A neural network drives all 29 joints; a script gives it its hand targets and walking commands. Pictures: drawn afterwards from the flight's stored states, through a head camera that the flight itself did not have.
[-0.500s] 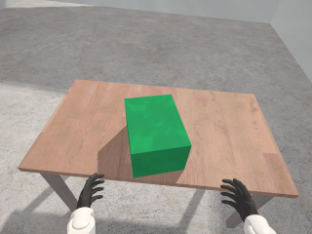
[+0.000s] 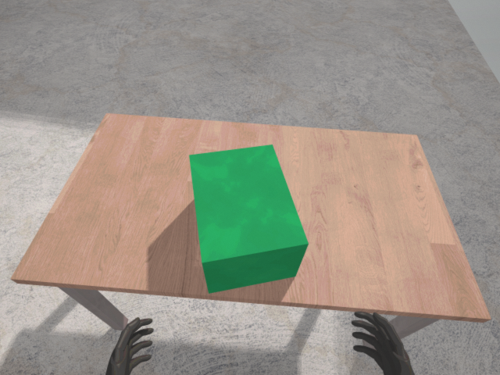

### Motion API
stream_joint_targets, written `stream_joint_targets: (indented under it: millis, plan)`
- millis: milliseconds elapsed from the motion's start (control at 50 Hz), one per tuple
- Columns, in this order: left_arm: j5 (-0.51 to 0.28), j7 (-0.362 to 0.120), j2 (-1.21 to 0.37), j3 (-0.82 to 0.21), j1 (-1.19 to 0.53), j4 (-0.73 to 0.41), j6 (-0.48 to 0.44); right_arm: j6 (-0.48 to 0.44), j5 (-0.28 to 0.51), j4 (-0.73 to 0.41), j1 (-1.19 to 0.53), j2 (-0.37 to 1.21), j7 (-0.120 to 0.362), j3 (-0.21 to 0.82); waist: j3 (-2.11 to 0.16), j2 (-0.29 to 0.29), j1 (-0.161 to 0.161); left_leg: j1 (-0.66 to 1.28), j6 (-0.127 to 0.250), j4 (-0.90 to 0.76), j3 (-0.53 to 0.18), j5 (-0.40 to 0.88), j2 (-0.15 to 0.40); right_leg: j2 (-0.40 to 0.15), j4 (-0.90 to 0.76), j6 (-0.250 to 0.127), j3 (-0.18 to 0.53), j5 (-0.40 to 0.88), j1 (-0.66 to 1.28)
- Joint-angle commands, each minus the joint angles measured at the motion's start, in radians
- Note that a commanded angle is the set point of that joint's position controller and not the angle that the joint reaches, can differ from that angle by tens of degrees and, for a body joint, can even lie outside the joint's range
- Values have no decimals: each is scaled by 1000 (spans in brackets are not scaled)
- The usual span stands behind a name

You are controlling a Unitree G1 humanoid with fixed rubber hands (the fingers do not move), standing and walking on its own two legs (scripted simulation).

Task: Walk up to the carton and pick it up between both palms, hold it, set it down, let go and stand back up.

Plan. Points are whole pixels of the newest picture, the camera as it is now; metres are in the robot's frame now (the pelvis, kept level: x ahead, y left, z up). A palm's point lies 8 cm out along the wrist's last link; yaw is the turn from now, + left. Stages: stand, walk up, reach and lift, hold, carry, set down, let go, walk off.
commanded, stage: set down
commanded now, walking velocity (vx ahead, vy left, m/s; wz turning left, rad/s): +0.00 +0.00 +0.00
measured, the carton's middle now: (242, 215) +0.45 +0.03 -0.11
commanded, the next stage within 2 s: let go in 0.82 s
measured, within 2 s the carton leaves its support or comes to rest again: neither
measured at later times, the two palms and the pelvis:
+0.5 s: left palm out of the picture +0.14 +0.22 -0.08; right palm out of the picture +0.11 -0.21 -0.08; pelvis -0.04 +0.00 +0.00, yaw +0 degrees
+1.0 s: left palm out of the picture +0.14 +0.23 -0.09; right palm out of the picture +0.12 -0.21 -0.09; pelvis -0.02 +0.01 +0.00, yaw +0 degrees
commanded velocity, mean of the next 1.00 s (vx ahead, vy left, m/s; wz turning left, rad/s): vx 0.00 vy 0.00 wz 0.00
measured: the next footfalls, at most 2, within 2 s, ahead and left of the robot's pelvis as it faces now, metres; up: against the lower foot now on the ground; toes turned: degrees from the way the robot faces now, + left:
none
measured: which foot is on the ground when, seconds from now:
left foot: down 0.00-1.00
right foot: down 0.00-1.00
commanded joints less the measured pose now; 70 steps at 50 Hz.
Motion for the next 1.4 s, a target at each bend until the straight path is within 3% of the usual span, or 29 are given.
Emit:
stream_joint_targets:
  millis: [0,100,180,260,380,520,580,800,960,1340,1360,1380]
  plan:
    - [26,-27,138,54,-29,-186,-66,-84,-43,-73,-47,-167,-7,-24,-243,108,-7,47,-18,-98,39,397,-49,-14,-154,17,20,576,383]
    - [42,-50,161,46,-77,-119,51,4,-91,-13,-60,-147,-26,-31,-136,131,-22,74,-14,-133,52,258,-43,-23,-209,4,24,328,307]
    - [23,-47,177,27,-166,-160,140,75,-136,-65,-108,-132,-36,-74,-65,152,-10,48,1,-181,66,93,-26,-25,-229,6,13,95,248]
    - [-4,-39,188,5,-245,-204,203,131,-171,-122,-150,-110,-40,-120,-55,157,-4,-15,21,-211,72,-39,-9,-30,-211,17,12,-12,246]
    - [-13,-23,181,13,-274,-234,203,148,-176,-207,-169,-114,-30,-152,-129,173,12,-183,67,-237,79,-106,29,-8,-144,43,22,11,402]
    - [-42,-33,194,13,-255,-157,204,149,-196,-242,-151,-88,-27,-132,-161,21,31,-51,50,-164,104,31,-26,-57,-221,39,55,-56,259]
    - [-45,-49,206,19,-236,-135,219,155,-201,-252,-125,-90,-37,-121,-151,-5,27,-16,47,-156,110,68,-38,-67,-239,42,57,-21,244]
    - [-6,-70,216,51,-165,-160,220,138,-182,-215,-62,-117,-39,-97,-166,23,18,25,31,-152,101,180,-46,-54,-208,41,28,229,311]
    - [-4,-63,226,54,-162,-210,181,100,-182,-204,-65,-120,-36,-109,-192,31,10,23,26,-137,87,216,-43,-46,-188,39,25,306,313]
    - [17,-59,199,25,-182,-160,229,130,-199,-116,-77,-153,-21,-135,-141,63,9,58,19,-152,82,179,-30,-39,-205,23,16,165,264]
    - [66,-72,260,78,-103,-4,157,211,-233,-27,0,-321,-41,-146,-308,106,52,52,46,-49,-20,177,51,-103,-131,25,93,131,253]
    - [74,-80,289,78,-98,20,129,249,-229,-50,-17,-305,-46,-143,-279,78,37,28,54,-39,-31,106,59,-98,-157,24,97,39,220]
